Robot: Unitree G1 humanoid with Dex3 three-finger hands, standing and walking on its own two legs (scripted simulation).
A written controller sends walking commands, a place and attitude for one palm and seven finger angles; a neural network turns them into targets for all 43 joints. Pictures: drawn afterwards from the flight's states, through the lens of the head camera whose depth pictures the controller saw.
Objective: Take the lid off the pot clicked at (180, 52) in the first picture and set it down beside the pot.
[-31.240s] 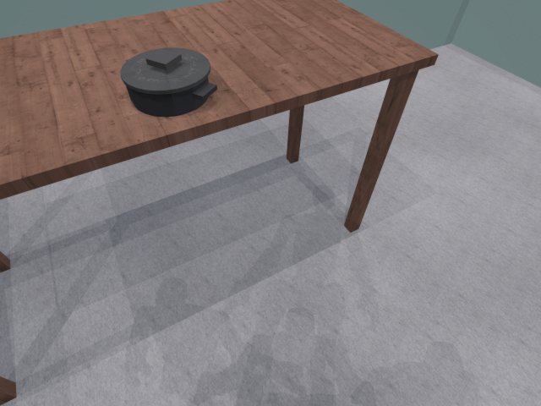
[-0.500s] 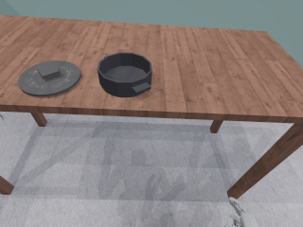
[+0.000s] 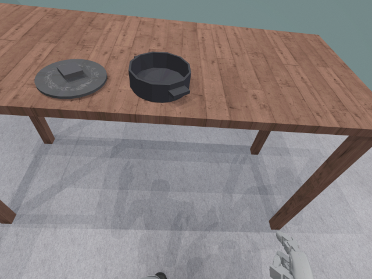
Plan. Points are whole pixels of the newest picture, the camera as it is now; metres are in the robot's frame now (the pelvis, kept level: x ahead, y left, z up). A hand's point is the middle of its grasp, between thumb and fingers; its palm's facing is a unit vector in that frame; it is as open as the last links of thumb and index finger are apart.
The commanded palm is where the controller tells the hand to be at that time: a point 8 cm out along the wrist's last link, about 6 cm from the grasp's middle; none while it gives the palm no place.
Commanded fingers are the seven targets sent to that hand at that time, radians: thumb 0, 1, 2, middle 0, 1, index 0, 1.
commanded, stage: step back with the hand held close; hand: left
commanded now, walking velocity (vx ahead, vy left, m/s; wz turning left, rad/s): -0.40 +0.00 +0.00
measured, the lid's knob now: (70, 70) +0.60 +0.35 +0.11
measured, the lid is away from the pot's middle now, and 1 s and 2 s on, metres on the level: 0.25 0.25 0.25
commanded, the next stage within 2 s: stop stepping back and stand still in 0.08 s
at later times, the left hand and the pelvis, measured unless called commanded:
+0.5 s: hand out of the picture +0.09 +0.25 +0.30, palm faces +0.46 -0.81 -0.36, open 7.4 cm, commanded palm +0.03 +0.30 +0.29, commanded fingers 0.00 0.90 0.90 -0.20 -0.30 -0.20 -0.30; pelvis -0.10 +0.02 +0.02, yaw -1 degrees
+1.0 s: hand out of the picture +0.10 +0.24 +0.27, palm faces +0.42 -0.79 -0.46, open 7.4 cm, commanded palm none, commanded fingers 0.00 0.90 0.90 -0.20 -0.30 -0.20 -0.30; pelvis -0.09 +0.03 +0.00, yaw +0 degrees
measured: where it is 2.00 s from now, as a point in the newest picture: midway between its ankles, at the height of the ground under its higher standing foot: outside the picture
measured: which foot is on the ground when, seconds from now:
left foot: down 0.00-0.12, up 0.14-0.26, down 0.28-0.54, up 0.56-0.70, down 0.72-1.00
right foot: down 0.00-0.30, up 0.32-0.52, down 0.54-1.00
